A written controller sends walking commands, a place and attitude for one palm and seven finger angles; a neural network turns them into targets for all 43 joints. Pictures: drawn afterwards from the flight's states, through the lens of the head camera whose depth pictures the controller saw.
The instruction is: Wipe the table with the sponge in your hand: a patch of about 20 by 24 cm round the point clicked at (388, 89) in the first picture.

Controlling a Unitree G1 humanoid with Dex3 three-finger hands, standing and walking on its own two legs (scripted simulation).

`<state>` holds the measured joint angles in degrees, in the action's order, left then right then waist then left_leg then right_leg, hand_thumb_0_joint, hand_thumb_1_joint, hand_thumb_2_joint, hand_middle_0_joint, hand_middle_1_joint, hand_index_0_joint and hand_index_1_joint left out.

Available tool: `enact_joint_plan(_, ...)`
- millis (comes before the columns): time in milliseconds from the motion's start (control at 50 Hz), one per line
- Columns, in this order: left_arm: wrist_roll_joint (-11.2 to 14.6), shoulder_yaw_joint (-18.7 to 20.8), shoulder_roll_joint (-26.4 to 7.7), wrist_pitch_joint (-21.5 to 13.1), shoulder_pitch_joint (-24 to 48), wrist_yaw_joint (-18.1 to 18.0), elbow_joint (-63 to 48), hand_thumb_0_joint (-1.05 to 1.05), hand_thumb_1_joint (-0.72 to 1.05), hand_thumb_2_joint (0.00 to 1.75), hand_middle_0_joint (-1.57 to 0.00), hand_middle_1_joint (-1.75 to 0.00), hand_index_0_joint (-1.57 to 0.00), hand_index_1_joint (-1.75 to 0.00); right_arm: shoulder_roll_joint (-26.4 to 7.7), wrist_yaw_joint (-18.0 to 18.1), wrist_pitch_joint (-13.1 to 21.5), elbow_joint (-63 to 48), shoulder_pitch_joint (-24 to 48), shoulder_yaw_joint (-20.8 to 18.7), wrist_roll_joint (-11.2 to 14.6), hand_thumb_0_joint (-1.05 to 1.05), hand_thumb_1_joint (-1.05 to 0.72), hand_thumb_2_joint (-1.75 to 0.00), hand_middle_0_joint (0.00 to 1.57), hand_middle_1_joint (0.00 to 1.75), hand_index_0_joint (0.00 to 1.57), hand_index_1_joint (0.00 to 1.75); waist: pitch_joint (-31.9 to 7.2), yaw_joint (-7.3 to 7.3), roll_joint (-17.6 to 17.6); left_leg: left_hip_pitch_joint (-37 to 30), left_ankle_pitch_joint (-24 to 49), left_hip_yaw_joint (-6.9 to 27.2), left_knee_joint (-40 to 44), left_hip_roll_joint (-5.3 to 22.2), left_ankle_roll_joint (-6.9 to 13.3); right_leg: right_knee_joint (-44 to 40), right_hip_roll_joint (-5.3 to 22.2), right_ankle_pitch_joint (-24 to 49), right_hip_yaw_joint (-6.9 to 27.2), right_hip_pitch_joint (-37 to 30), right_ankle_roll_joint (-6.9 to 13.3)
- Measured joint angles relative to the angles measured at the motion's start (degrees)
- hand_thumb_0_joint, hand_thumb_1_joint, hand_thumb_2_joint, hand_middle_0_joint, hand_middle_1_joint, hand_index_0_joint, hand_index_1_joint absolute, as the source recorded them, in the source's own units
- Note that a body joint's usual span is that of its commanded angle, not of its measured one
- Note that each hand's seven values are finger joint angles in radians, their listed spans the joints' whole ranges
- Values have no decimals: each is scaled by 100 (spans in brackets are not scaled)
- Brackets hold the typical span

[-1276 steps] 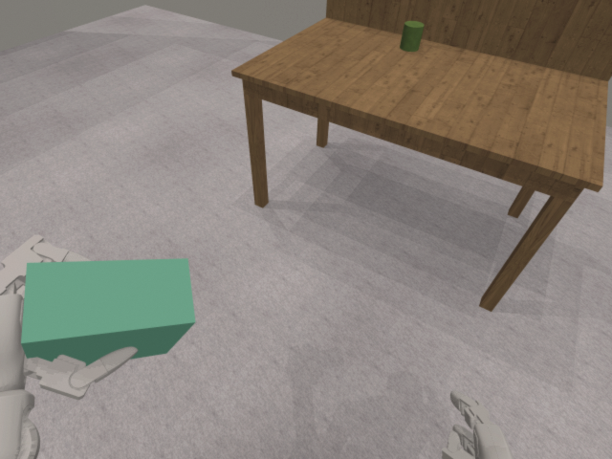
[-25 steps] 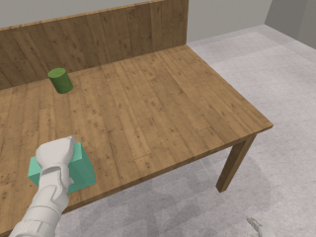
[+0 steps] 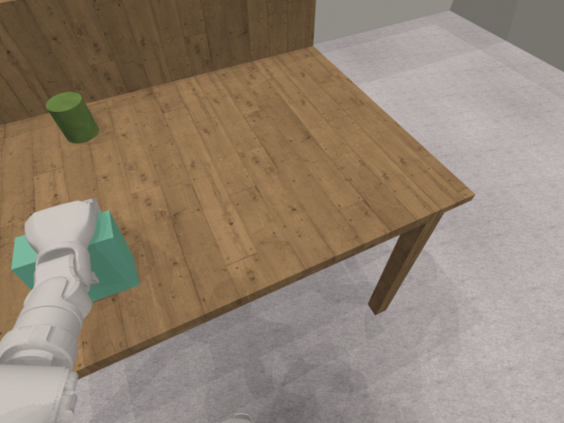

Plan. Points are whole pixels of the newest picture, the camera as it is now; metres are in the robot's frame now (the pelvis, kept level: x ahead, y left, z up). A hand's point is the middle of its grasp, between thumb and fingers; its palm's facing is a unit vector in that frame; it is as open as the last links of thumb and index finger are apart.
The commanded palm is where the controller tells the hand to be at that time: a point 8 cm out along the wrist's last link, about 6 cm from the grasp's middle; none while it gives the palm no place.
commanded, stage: wipe forward along the first lane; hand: left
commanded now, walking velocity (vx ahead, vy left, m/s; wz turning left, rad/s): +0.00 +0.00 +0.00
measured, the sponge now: (88, 271) +0.35 +0.34 -0.03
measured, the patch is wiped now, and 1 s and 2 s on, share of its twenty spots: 0.50 0.65 0.65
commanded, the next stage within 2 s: slide across to the middle lane in 0.96 s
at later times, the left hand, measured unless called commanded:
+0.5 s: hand (72, 219) +0.42 +0.37 +0.02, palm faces -0.13 +0.00 -0.99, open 10.5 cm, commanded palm +0.41 +0.35 +0.06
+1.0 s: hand (70, 200) +0.46 +0.40 +0.02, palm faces -0.15 +0.00 -0.99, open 10.5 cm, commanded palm +0.46 +0.37 +0.05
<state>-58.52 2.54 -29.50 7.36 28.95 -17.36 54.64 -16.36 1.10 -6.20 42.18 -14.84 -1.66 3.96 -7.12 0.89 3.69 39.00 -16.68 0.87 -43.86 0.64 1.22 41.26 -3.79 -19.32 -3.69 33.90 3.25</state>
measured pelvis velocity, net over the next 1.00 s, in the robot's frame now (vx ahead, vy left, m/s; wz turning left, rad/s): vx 0.02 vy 0.04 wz -0.02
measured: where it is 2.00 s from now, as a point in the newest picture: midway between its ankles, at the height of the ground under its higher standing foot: outside the picture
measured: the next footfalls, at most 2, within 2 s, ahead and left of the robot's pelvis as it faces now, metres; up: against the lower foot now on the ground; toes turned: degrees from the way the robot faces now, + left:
none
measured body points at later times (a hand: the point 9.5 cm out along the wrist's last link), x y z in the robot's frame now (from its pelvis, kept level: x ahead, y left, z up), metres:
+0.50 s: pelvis +0.00 +0.02 -0.01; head +0.08 +0.04 +0.43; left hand +0.42 +0.37 +0.07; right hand +0.05 -0.25 -0.13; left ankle +0.05 +0.11 -0.71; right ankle +0.01 -0.09 -0.71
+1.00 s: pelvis +0.02 +0.04 -0.01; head +0.12 +0.06 +0.43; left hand +0.47 +0.39 +0.07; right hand +0.05 -0.23 -0.13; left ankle +0.05 +0.11 -0.71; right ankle +0.01 -0.09 -0.71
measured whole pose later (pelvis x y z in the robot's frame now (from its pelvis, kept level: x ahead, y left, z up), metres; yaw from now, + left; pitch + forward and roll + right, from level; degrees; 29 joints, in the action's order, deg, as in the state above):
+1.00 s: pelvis +0.02 +0.04 -0.01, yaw -1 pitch +20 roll -5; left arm -62.1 2.6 -38.0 6.0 48.8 -14.3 69.3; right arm -15.5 -0.7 -6.8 40.8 -18.6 -0.1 2.1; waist -8.7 4.5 2.9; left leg 49.8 -19.5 0.2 -49.1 -0.2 4.3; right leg 42.7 -3.0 -20.1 -3.1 42.9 0.2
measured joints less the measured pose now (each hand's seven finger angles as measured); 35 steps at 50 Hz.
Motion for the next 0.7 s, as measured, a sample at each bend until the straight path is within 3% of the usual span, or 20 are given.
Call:
enact_joint_plan(460, -177, 52, -569, -108, 1351, 105, 1160, 1, -53, 103, -71, -133, -70, -133, 50, -64, 48, -103, -170, 147, -36, 0, -90, -90, 21, 30, 20, 30, -68, 278, -66, 745, -77, 1, -364, -12, 148, 152, 12, 31, -7, 637, -151)
enact_joint_plan(700, -254, 41, -723, -153, 1623, 246, 1229, 1, -54, 103, -71, -133, -70, -133, 39, -122, -14, -105, -344, 131, -110, 0, -90, -90, 21, 30, 20, 30, -121, 308, -73, 922, -188, -64, -441, -39, 254, 123, 40, -10, 61, 774, -257)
